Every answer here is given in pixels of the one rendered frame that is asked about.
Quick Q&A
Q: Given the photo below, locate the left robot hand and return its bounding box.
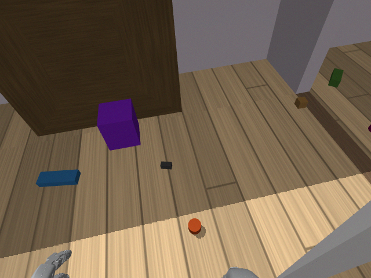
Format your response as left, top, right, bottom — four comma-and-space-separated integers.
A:
31, 250, 72, 278

